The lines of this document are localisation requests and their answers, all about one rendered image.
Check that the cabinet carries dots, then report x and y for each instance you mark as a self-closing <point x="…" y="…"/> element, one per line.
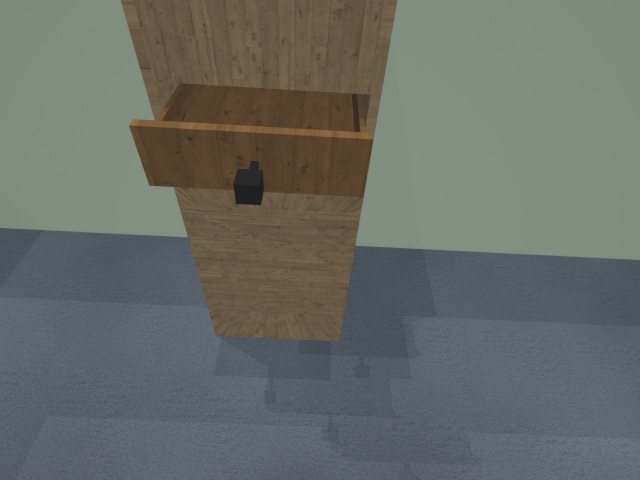
<point x="280" y="269"/>

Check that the handle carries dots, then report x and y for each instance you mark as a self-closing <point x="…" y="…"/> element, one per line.
<point x="249" y="185"/>

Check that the drawer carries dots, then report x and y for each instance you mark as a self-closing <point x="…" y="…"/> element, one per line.
<point x="306" y="142"/>

